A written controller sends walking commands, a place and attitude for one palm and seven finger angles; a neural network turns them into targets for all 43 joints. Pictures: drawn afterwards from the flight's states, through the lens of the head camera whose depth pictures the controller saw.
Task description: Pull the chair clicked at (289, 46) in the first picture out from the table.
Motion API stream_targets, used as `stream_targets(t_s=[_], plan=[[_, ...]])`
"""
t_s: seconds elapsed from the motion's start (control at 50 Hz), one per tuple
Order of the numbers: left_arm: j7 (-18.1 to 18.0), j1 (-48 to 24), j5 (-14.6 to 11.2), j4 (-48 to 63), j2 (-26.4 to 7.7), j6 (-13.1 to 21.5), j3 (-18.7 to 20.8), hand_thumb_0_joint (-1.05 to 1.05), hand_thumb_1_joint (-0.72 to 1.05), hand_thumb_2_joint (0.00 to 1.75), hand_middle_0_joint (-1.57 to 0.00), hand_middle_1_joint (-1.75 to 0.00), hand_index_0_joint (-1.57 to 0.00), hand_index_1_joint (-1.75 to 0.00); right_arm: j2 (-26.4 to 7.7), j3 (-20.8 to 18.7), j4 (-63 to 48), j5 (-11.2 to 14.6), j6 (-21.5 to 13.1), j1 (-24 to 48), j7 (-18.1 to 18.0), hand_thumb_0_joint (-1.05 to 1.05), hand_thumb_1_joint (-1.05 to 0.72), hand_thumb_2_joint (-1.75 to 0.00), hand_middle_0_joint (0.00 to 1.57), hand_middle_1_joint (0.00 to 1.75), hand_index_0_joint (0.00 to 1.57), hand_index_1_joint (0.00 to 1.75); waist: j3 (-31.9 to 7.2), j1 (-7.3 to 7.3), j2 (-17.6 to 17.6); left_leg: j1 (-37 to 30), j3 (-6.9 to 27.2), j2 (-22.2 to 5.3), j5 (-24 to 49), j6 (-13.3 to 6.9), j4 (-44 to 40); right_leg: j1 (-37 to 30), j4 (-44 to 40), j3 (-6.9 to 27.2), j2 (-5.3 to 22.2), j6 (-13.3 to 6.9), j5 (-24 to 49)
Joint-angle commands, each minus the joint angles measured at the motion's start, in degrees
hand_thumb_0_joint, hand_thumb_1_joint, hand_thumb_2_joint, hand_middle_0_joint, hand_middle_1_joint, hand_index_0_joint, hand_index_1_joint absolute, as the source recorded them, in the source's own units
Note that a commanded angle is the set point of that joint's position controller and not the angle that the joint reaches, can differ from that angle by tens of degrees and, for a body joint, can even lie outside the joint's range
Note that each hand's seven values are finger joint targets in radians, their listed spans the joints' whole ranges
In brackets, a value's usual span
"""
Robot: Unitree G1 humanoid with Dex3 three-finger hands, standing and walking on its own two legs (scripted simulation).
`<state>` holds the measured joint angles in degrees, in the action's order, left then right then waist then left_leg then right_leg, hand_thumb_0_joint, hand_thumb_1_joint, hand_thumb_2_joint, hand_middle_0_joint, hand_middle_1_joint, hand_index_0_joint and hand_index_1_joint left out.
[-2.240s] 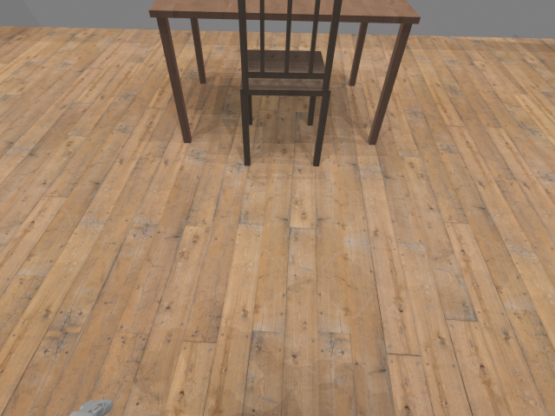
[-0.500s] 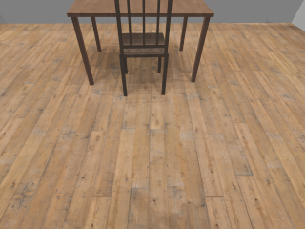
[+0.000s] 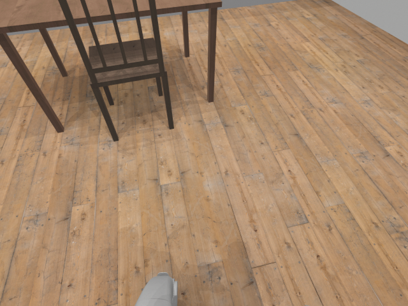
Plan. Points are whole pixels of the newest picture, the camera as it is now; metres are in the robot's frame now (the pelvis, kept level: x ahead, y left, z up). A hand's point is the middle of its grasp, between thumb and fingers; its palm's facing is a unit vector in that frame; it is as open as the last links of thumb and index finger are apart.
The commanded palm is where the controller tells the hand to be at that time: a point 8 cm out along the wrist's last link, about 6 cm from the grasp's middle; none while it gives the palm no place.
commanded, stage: walk to a spot facing it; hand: left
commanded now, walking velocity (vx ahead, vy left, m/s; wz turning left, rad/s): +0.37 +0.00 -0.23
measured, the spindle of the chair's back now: (117, 30) +1.24 +0.52 -0.06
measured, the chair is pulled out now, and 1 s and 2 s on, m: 0.00 0.00 0.00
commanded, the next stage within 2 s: turn to face it in 1.62 s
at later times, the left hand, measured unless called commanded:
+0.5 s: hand (119, 231) +0.31 +0.26 -0.18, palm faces -0.12 -0.98 -0.16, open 7.4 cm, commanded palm none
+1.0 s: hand (173, 161) +0.56 +0.15 -0.18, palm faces -0.30 -0.93 -0.21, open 7.1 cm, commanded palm none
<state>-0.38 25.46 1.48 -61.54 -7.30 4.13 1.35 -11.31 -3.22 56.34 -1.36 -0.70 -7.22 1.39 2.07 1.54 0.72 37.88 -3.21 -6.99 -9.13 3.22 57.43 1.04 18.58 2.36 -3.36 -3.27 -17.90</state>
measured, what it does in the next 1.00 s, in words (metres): walks ahead, turning right: left foot, then right foot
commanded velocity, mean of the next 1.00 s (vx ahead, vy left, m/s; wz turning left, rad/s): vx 0.36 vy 0.00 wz -0.29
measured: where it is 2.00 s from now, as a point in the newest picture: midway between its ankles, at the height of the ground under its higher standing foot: (224, 212)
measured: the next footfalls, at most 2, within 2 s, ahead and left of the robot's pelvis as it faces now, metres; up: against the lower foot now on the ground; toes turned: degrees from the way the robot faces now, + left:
left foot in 0.16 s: +0.24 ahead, +0.14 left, +0.00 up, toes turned +4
right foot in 0.82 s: +0.46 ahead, -0.08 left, +0.00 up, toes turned -27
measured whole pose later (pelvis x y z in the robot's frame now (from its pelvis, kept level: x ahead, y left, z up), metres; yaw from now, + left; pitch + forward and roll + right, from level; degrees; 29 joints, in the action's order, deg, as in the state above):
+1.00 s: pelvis +0.44 +0.00 -0.01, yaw -21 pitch -1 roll -1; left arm -1.3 13.2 0.9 -59.1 -10.5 4.4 4.1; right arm -6.3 -3.0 61.7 -1.4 -1.5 -18.6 -0.8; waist 2.3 -1.7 0.1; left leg 27.8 -3.5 -8.6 -19.2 1.1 71.2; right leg 12.6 28.7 -8.0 -3.6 -5.7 -15.5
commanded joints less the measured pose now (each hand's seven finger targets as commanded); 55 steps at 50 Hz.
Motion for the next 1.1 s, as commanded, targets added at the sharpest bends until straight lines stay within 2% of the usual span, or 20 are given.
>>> stream_targets(t_s=[0.0,0.06,0.12,0.14,0.16,0.18,0.22,0.28,0.32,0.5,0.64,0.72,0.76,0.78,0.8,0.82,0.84,0.88,0.94,1.08], plan=[[-1.4,4.55,-0.07,1.29,-9.93,0.72,2.02,0.0,0.9,0.9,-0.2,-0.3,-0.2,-0.3,-2.17,0.24,-6.59,0.42,-2.05,7.88,0.59,0.0,-0.9,-0.9,0.2,0.3,0.2,0.3,4.51,1.49,-7.32,0.38,-2.04,0.78,1.43,-1.09,-10.58,0.06,-5.03,8.79,13.78,-6.15,30.63],[-1.55,3.31,0.03,1.24,-11.15,0.4,2.4,0.0,0.9,0.9,-0.2,-0.3,-0.2,-0.3,-2.28,0.09,-6.58,0.63,-2.63,6.35,0.4,0.0,-0.9,-0.9,0.2,0.3,0.2,0.3,4.03,0.47,-8.69,-9.69,-2.97,3.14,-0.96,-2.98,-17.77,1.71,-1.69,8.5,14.26,-5.55,37.53],[-1.37,0.88,-0.61,1.74,-11.52,0.57,3.17,0.0,0.9,0.9,-0.2,-0.3,-0.2,-0.3,-7.32,-1.32,-0.01,-0.11,-3.38,-14.89,-1.28,0.0,-0.9,-0.9,0.2,0.3,0.2,0.3,-7.77,-8.4,-4.19,-37.72,-1.15,3.55,3.59,-5.31,-26.72,7.5,22.08,4.75,9.77,-2.37,39.07],[-0.77,5.03,-1.25,2.12,-8.26,0.22,3.17,0.0,0.9,0.9,-0.2,-0.3,-0.2,-0.3,-14.11,-2.94,1.62,-0.84,-3.42,-21.98,-1.84,0.0,-0.9,-0.9,0.2,0.3,0.2,0.3,-16.38,-9.16,10.85,-52.45,16.72,-10.48,3.16,-9.04,-27.55,19.57,39.25,-0.76,2.51,0.07,13.12],[-0.32,5.16,-1.49,3.37,-6.4,0.46,2.55,0.0,0.9,0.9,-0.2,-0.3,-0.2,-0.3,-16.24,-3.14,1.99,-0.53,-3.16,-24.64,-1.92,0.0,-0.9,-0.9,0.2,0.3,0.2,0.3,-17.11,-8.17,18.32,-53.16,34.26,-21.43,1.44,-13.51,-38.9,29.28,55.78,-0.8,-1.75,0.69,-14.04],[-0.48,0.97,-0.93,4.2,-7.71,0.3,2.74,0.0,0.9,0.9,-0.2,-0.3,-0.2,-0.3,-13.74,-2.41,1.16,0.02,-2.69,-19.67,-2.0,0.0,-0.9,-0.9,0.2,0.3,0.2,0.3,-9.63,-6.85,9.33,-44.47,33.51,-21.85,-6.7,-15.19,-42.75,31.78,59.71,2.13,2.78,-0.33,-12.18],[0.3,-3.52,-0.16,3.71,-6.78,-0.74,2.97,0.0,0.9,0.9,-0.2,-0.3,-0.2,-0.3,-5.98,-0.62,-0.24,0.12,-3.51,-11.55,-2.24,0.0,-0.9,-0.9,0.2,0.3,0.2,0.3,0.7,-3.33,6.06,-29.39,22.04,-16.02,-10.51,-10.14,-46.11,32.97,60.35,1.82,7.2,0.56,-1.32],[1.16,-0.67,0.41,2.44,-3.89,-3.14,2.82,0.0,0.9,0.9,-0.2,-0.3,-0.2,-0.3,-2.09,0.49,0.86,0.16,-4.67,-10.51,-2.44,0.0,-0.9,-0.9,0.2,0.3,0.2,0.3,2.46,0.46,5.4,-21.12,6.86,-10.48,-4.0,-6.48,-46.86,28.08,55.48,0.26,8.28,1.7,3.96],[1.23,-0.69,0.52,2.55,-3.58,-4.18,3.07,0.0,0.9,0.9,-0.2,-0.3,-0.2,-0.3,-2.0,0.44,1.39,0.46,-5.04,-11.45,-2.6,0.0,-0.9,-0.9,0.2,0.3,0.2,0.3,2.28,1.12,5.94,-21.85,2.56,-9.24,-1.53,-5.73,-48.04,30.33,54.12,-0.22,8.62,2.42,7.46],[1.78,-13.32,0.48,6.18,-4.23,-5.0,3.19,0.0,0.9,0.9,-0.2,-0.3,-0.2,-0.3,-1.92,0.77,5.6,0.59,-5.48,-22.56,-3.6,0.0,-0.9,-0.9,0.2,0.3,0.2,0.3,4.78,-2.07,4.21,-37.03,-3.5,-9.35,19.42,-3.26,-46.41,43.71,44.76,-3.54,8.96,3.88,13.42],[2.16,-24.38,0.13,8.94,-3.09,-3.85,1.9,0.0,0.9,0.9,-0.2,-0.3,-0.2,-0.3,-1.75,0.94,9.19,-0.2,-4.66,-30.01,-3.79,0.0,-0.9,-0.9,0.2,0.3,0.2,0.3,6.81,-6.01,5.24,-45.54,-7.25,-11.16,33.16,-7.44,-43.49,39.79,26.03,-10.6,6.99,1.24,7.49],[1.65,-17.9,0.19,7.54,-3.82,-2.92,2.02,0.0,0.9,0.9,-0.2,-0.3,-0.2,-0.3,-3.85,0.48,9.22,0.02,-4.02,-28.0,-3.73,0.0,-0.9,-0.9,0.2,0.3,0.2,0.3,2.46,-2.16,7.54,-47.03,-11.99,-11.8,56.92,-7.49,-32.28,27.83,19.62,-14.69,1.79,-2.19,1.9],[1.18,-7.23,0.53,4.66,-6.03,-2.02,3.02,0.0,0.9,0.9,-0.2,-0.3,-0.2,-0.3,-5.08,0.07,8.07,0.4,-3.83,-24.9,-3.47,0.0,-0.9,-0.9,0.2,0.3,0.2,0.3,-3.53,3.19,7.53,-41.61,-13.65,-10.46,56.13,-6.14,-17.78,12.43,14.3,-14.88,0.34,-3.64,4.52],[0.97,0.62,0.7,2.11,-9.45,-1.28,4.03,0.0,0.9,0.9,-0.2,-0.3,-0.2,-0.3,-4.78,0.06,6.98,1.03,-3.84,-22.87,-2.86,0.0,-0.9,-0.9,0.2,0.3,0.2,0.3,-8.33,6.84,4.31,-29.66,-14.09,-8.96,42.09,-4.88,-3.66,-2.99,11.5,-8.33,5.83,-6.4,10.46],[0.28,6.14,0.3,1.18,-15.07,-0.79,5.37,0.0,0.9,0.9,-0.2,-0.3,-0.2,-0.3,-0.67,0.43,4.71,1.91,-4.3,-23.02,-2.68,0.0,-0.9,-0.9,0.2,0.3,0.2,0.3,-14.99,7.44,-8.52,-10.8,-13.18,0.59,-8.38,-2.05,15.74,-18.42,8.11,19.33,23.34,-14.3,21.27],[-0.1,5.61,-1.18,0.96,-17.22,-1.01,5.48,0.0,0.9,0.9,-0.2,-0.3,-0.2,-0.3,-1.05,0.23,3.15,1.73,-4.32,-19.25,-2.72,0.0,-0.9,-0.9,0.2,0.3,0.2,0.3,-14.5,6.15,-6.93,-2.59,-4.89,4.2,-23.64,-2.34,27.08,-18.89,1.64,29.18,28.1,-18.82,26.88],[-0.64,1.73,-1.49,1.94,-15.2,-1.61,5.25,0.0,0.9,0.9,-0.2,-0.3,-0.2,-0.3,-0.77,-0.25,2.18,1.43,-4.0,-15.47,-2.8,0.0,-0.9,-0.9,0.2,0.3,0.2,0.3,-5.93,4.91,0.75,-0.14,0.31,1.03,-18.32,-3.72,27.67,-10.58,-0.81,23.17,27.85,-17.71,22.45],[-0.71,-4.55,-1.21,2.52,-9.57,-0.63,3.33,0.0,0.9,0.9,-0.2,-0.3,-0.2,-0.3,0.97,-0.01,2.83,0.49,-2.8,-14.67,-2.3,0.0,-0.9,-0.9,0.2,0.3,0.2,0.3,1.56,0.26,-0.1,-3.21,1.66,-2.78,-10.33,-2.71,21.6,6.12,-3.55,13.39,22.19,-10.97,20.26],[-1.06,-6.76,-0.17,2.74,-6.4,0.78,2.59,0.0,0.9,0.9,-0.2,-0.3,-0.2,-0.3,3.28,-0.02,4.01,-0.28,-1.18,-18.64,-2.0,0.0,-0.9,-0.9,0.2,0.3,0.2,0.3,2.21,-3.85,-0.08,-8.17,1.06,-3.25,-8.37,-2.01,13.45,14.64,-5.43,4.75,18.12,-8.29,20.39],[-0.21,-3.3,-0.43,1.13,-8.13,1.15,2.24,0.0,0.9,0.9,-0.2,-0.3,-0.2,-0.3,1.15,0.32,-1.23,-0.17,-1.43,-4.41,-0.04,0.0,-0.9,-0.9,0.2,0.3,0.2,0.3,4.21,-1.07,-8.39,-5.61,-2.64,-2.38,0.04,-0.46,-9.22,10.83,-5.64,0.77,14.2,-6.64,20.95]])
